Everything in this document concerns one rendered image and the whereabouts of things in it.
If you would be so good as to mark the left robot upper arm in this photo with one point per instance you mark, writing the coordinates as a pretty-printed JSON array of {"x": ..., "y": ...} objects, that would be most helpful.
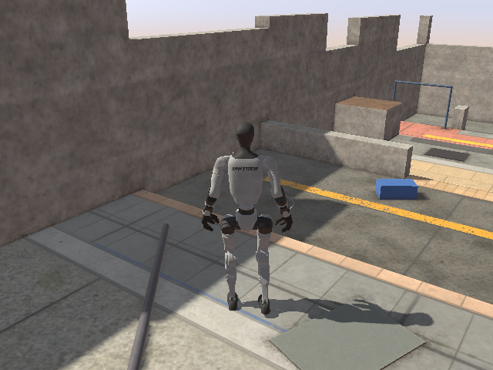
[{"x": 217, "y": 176}]

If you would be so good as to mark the right robot hand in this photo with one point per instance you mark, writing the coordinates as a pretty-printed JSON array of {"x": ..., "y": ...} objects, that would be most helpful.
[{"x": 284, "y": 220}]

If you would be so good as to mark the right robot forearm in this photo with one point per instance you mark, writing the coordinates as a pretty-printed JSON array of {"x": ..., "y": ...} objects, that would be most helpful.
[{"x": 283, "y": 205}]

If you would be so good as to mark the right robot upper arm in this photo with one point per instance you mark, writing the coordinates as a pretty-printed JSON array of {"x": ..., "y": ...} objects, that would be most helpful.
[{"x": 270, "y": 163}]

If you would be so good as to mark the left robot shin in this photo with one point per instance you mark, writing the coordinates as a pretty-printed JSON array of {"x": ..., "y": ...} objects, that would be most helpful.
[{"x": 230, "y": 277}]

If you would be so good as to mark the humanoid robot torso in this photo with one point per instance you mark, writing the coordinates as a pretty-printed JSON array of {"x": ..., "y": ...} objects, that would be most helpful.
[{"x": 246, "y": 181}]

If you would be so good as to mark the left robot forearm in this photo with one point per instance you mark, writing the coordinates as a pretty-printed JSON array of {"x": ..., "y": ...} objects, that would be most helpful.
[{"x": 209, "y": 204}]

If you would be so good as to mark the left robot hand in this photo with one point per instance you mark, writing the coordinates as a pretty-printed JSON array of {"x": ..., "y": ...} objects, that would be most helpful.
[{"x": 211, "y": 219}]

